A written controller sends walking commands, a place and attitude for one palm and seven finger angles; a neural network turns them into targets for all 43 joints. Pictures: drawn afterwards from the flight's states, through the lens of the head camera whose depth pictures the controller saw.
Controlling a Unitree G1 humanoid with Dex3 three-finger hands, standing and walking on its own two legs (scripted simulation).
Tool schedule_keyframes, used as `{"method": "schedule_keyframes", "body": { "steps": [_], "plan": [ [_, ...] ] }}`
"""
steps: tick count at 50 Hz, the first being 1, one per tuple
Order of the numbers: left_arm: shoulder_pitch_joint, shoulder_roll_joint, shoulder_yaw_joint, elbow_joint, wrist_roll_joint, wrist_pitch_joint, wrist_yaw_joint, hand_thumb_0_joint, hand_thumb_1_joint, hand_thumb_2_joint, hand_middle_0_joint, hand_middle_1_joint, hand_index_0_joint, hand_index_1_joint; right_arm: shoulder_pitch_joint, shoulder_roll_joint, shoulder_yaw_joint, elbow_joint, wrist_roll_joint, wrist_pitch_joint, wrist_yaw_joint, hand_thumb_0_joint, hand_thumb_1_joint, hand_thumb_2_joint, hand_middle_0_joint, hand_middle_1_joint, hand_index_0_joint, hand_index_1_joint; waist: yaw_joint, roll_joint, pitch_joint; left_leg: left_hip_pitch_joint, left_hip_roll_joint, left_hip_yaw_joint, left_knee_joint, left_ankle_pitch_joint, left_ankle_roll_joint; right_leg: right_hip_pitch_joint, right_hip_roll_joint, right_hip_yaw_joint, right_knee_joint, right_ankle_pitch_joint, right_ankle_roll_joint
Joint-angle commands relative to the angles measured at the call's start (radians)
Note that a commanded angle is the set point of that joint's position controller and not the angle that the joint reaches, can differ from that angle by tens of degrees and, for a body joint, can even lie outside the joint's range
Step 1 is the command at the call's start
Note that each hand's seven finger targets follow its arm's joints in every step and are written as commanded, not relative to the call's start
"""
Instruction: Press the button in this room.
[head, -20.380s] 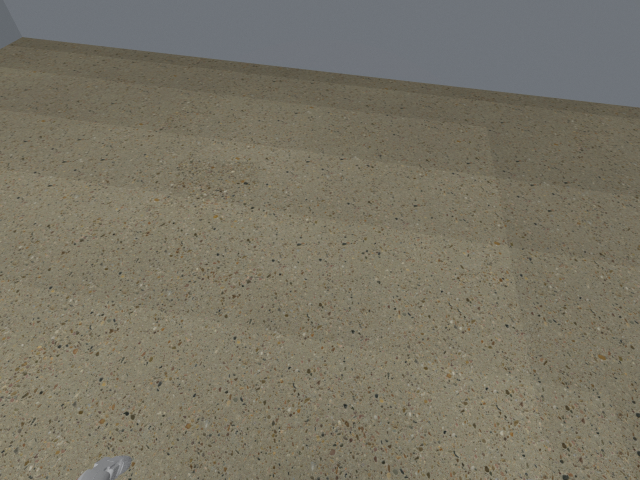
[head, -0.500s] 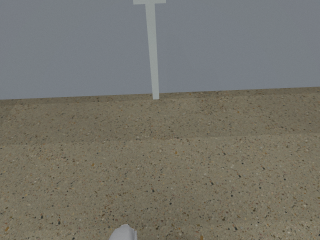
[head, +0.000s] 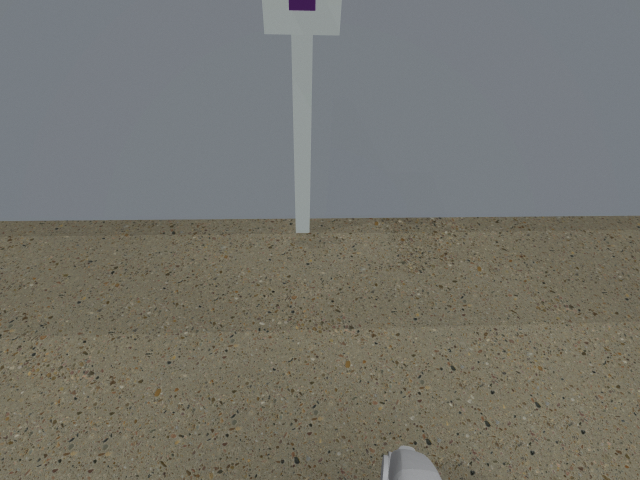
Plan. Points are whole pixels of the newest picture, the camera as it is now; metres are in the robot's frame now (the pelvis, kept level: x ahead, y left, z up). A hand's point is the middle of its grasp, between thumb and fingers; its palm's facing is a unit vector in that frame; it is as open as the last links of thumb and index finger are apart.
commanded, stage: turn or walk to find it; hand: left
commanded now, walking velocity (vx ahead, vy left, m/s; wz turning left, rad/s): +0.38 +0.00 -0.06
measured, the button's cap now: out of the picture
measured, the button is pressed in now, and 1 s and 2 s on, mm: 0 0 0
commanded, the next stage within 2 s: stand and wait in 0.04 s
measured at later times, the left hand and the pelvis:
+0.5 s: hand (258, 417) +0.24 +0.11 -0.17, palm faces +0.05 -0.98 -0.20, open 7.1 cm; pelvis +0.15 -0.06 -0.01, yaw +1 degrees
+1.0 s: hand out of the picture +0.15 +0.13 -0.17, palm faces +0.02 -0.99 -0.16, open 7.4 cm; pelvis +0.20 -0.03 +0.00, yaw -1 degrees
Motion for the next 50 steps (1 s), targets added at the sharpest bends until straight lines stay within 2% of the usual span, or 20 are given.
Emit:
{"method": "schedule_keyframes", "body": {
  "steps": [1, 5, 6, 8, 9, 10, 11, 12, 14, 16, 18, 23, 25, 27, 28, 29, 31, 35, 41, 50],
  "plan": [
    [-0.085, 0.013, -0.003, -0.088, -0.005, -0.015, -0.013, 0.000, 0.900, 0.900, -0.200, -0.300, -0.200, -0.300, 0.054, -0.119, -0.022, -0.042, -0.006, -0.026, 0.000, 0.000, -0.900, -0.900, 0.200, 0.300, 0.200, 0.300, -0.027, 0.124, 0.095, -0.052, 0.265, -0.142, -0.228, 0.193, 0.111, -0.018, -0.019, -0.033, -0.213, 0.040, 0.008],
    [-0.132, 0.011, -0.011, -0.104, -0.005, -0.032, -0.007, 0.000, 0.900, 0.900, -0.200, -0.300, -0.200, -0.300, 0.103, -0.127, -0.023, -0.014, -0.013, -0.013, -0.005, 0.000, -0.900, -0.900, 0.200, 0.300, 0.200, 0.300, -0.049, 0.127, 0.075, 0.018, 0.274, -0.115, -0.103, 0.447, 0.096, 0.109, 0.040, -0.084, -0.432, -0.009, -0.019],
    [-0.099, 0.017, -0.013, -0.094, -0.006, -0.037, -0.002, 0.000, 0.900, 0.900, -0.200, -0.300, -0.200, -0.300, 0.102, -0.130, -0.023, -0.008, -0.013, -0.008, -0.005, 0.000, -0.900, -0.900, 0.200, 0.300, 0.200, 0.300, -0.034, 0.118, 0.059, 0.018, 0.268, -0.109, -0.048, 0.535, 0.083, 0.173, 0.063, -0.099, -0.468, -0.004, -0.029],
    [0.099, 0.058, -0.007, -0.027, 0.000, -0.058, 0.005, 0.000, 0.900, 0.900, -0.200, -0.300, -0.200, -0.300, 0.096, -0.134, -0.019, -0.006, -0.004, -0.006, -0.006, 0.000, -0.900, -0.900, 0.200, 0.300, 0.200, 0.300, 0.053, 0.079, -0.067, 0.011, 0.211, -0.072, 0.183, 0.638, 0.027, 0.437, 0.106, -0.127, -0.612, 0.145, -0.036],
    [0.209, 0.137, 0.008, 0.015, 0.005, -0.074, 0.016, 0.000, 0.900, 0.900, -0.200, -0.300, -0.200, -0.300, 0.108, -0.103, -0.013, -0.005, 0.004, -0.006, 0.001, 0.000, -0.900, -0.900, 0.200, 0.300, 0.200, 0.300, 0.096, -0.034, -0.169, -0.146, 0.163, -0.043, 0.392, 0.422, -0.016, 0.685, -0.020, -0.010, -0.595, 0.391, -0.067],
    [0.307, 0.239, 0.032, 0.043, 0.002, -0.084, 0.027, 0.000, 0.900, 0.900, -0.200, -0.300, -0.200, -0.300, 0.146, -0.041, -0.003, -0.029, 0.012, -0.004, 0.004, 0.000, -0.900, -0.900, 0.200, 0.300, 0.200, 0.300, 0.099, -0.268, -0.286, -0.360, 0.010, -0.034, 0.667, -0.243, -0.059, 0.885, -0.288, 0.312, -0.584, 0.815, -0.176],
    [0.287, 0.249, 0.022, 0.037, -0.022, -0.079, 0.032, 0.000, 0.900, 0.900, -0.200, -0.300, -0.200, -0.300, 0.134, -0.071, -0.004, -0.045, 0.020, 0.017, -0.010, 0.000, -0.900, -0.900, 0.200, 0.300, 0.200, 0.300, 0.073, -0.201, -0.290, -0.337, 0.025, -0.163, 0.781, -0.364, -0.053, 0.795, -0.340, 0.296, -0.629, 0.975, -0.242],
    [0.187, 0.221, 0.022, 0.023, -0.019, -0.078, 0.037, 0.000, 0.900, 0.900, -0.200, -0.300, -0.200, -0.300, 0.132, -0.047, 0.001, -0.027, 0.020, 0.029, -0.010, 0.000, -0.900, -0.900, 0.200, 0.300, 0.200, 0.300, 0.045, -0.205, -0.267, -0.345, 0.059, -0.212, 0.822, -0.312, -0.057, 0.736, -0.308, 0.250, -0.656, 0.863, -0.244],
    [0.067, 0.152, -0.002, -0.010, -0.021, -0.067, 0.042, 0.000, 0.900, 0.900, -0.200, -0.300, -0.200, -0.300, 0.052, -0.037, 0.006, -0.027, 0.011, 0.040, -0.006, 0.000, -0.900, -0.900, 0.200, 0.300, 0.200, 0.300, 0.027, -0.102, -0.113, -0.371, 0.090, -0.220, 0.810, -0.224, -0.063, 0.549, -0.245, 0.180, -0.707, 0.632, -0.213],
    [-0.013, 0.108, -0.014, -0.023, -0.017, -0.063, 0.047, 0.000, 0.900, 0.900, -0.200, -0.300, -0.200, -0.300, 0.073, -0.008, 0.010, -0.016, 0.004, 0.055, -0.005, 0.000, -0.900, -0.900, 0.200, 0.300, 0.200, 0.300, -0.024, -0.058, -0.068, -0.292, 0.099, -0.210, 0.692, -0.162, -0.067, 0.399, -0.194, 0.070, -0.761, 0.502, -0.174],
    [-0.059, 0.094, -0.023, -0.032, -0.013, -0.057, 0.046, 0.000, 0.900, 0.900, -0.200, -0.300, -0.200, -0.300, 0.096, 0.010, 0.020, -0.010, 0.003, 0.072, -0.004, 0.000, -0.900, -0.900, 0.200, 0.300, 0.200, 0.300, -0.050, -0.099, -0.065, -0.218, 0.089, -0.172, 0.565, -0.134, -0.080, 0.313, -0.153, 0.010, -0.801, 0.348, -0.162],
    [-0.059, 0.083, -0.019, -0.027, -0.010, -0.041, 0.044, 0.000, 0.900, 0.900, -0.200, -0.300, -0.200, -0.300, 0.031, -0.002, 0.024, -0.039, -0.001, 0.071, -0.002, 0.000, -0.900, -0.900, 0.200, 0.300, 0.200, 0.300, -0.029, -0.124, -0.037, -0.186, 0.079, -0.147, 0.344, -0.074, -0.084, 0.308, -0.122, 0.028, -0.845, 0.067, -0.174],
    [-0.057, 0.089, -0.021, -0.016, -0.015, -0.034, 0.043, 0.000, 0.900, 0.900, -0.200, -0.300, -0.200, -0.300, 0.019, -0.013, 0.025, -0.037, -0.002, 0.063, -0.003, 0.000, -0.900, -0.900, 0.200, 0.300, 0.200, 0.300, -0.034, -0.104, -0.034, -0.104, 0.072, -0.137, 0.184, 0.005, -0.085, 0.286, -0.099, 0.023, -0.818, -0.033, -0.152],
    [-0.046, 0.064, -0.031, -0.010, -0.024, -0.024, 0.041, 0.000, 0.900, 0.900, -0.200, -0.300, -0.200, -0.300, 0.034, -0.052, 0.025, -0.026, -0.001, 0.047, -0.002, 0.000, -0.900, -0.900, 0.200, 0.300, 0.200, 0.300, -0.041, 0.029, -0.031, 0.003, 0.104, -0.189, 0.027, 0.139, -0.073, 0.221, -0.036, -0.001, -0.747, -0.120, -0.091],
    [-0.018, 0.042, -0.035, -0.010, -0.027, -0.017, 0.039, 0.000, 0.900, 0.900, -0.200, -0.300, -0.200, -0.300, 0.009, -0.086, 0.024, -0.033, -0.004, 0.041, -0.006, 0.000, -0.900, -0.900, 0.200, 0.300, 0.200, 0.300, -0.022, 0.139, -0.005, -0.085, 0.176, -0.271, -0.062, 0.100, -0.042, 0.265, 0.020, -0.025, -0.721, -0.122, -0.051],
    [0.004, 0.033, -0.033, -0.005, -0.025, -0.014, 0.038, 0.000, 0.900, 0.900, -0.200, -0.300, -0.200, -0.300, -0.039, -0.110, 0.023, -0.049, -0.006, 0.043, -0.009, 0.000, -0.900, -0.900, 0.200, 0.300, 0.200, 0.300, 0.004, 0.164, 0.032, -0.210, 0.211, -0.298, -0.118, 0.008, -0.015, 0.365, 0.041, -0.036, -0.726, -0.094, -0.030],
    [0.042, 0.048, -0.035, 0.026, -0.018, -0.010, 0.037, 0.000, 0.900, 0.900, -0.200, -0.300, -0.200, -0.300, -0.116, -0.098, 0.028, -0.059, -0.001, 0.041, -0.008, 0.000, -0.900, -0.900, 0.200, 0.300, 0.200, 0.300, 0.029, 0.224, 0.035, -0.268, 0.175, -0.277, -0.161, -0.009, -0.017, 0.473, 0.035, -0.043, -0.700, -0.003, -0.021],
    [0.085, 0.061, -0.051, 0.064, -0.022, -0.023, 0.040, 0.000, 0.900, 0.900, -0.200, -0.300, -0.200, -0.300, -0.078, -0.079, 0.035, -0.044, 0.005, 0.037, -0.014, 0.000, -0.900, -0.900, 0.200, 0.300, 0.200, 0.300, 0.008, 0.121, 0.004, -0.138, 0.136, -0.205, -0.116, 0.144, -0.032, 0.479, 0.007, -0.021, -0.756, 0.088, -0.028],
    [0.118, 0.048, -0.060, 0.093, -0.021, -0.028, 0.047, 0.000, 0.900, 0.900, -0.200, -0.300, -0.200, -0.300, -0.041, -0.083, 0.036, -0.017, 0.008, 0.038, -0.016, 0.000, -0.900, -0.900, 0.200, 0.300, 0.200, 0.300, -0.007, 0.008, -0.004, -0.062, 0.133, -0.192, -0.110, 0.181, -0.026, 0.461, -0.002, -0.019, -0.775, 0.092, -0.027],
    [0.168, 0.025, -0.064, 0.117, -0.021, -0.025, 0.059, 0.000, 0.900, 0.900, -0.200, -0.300, -0.200, -0.300, -0.003, -0.064, 0.043, 0.025, 0.010, 0.031, -0.023, 0.000, -0.900, -0.900, 0.200, 0.300, 0.200, 0.300, -0.008, 0.030, -0.001, -0.040, 0.128, -0.174, -0.099, 0.273, -0.016, 0.477, -0.003, -0.020, -0.745, 0.138, -0.029]
  ]
}}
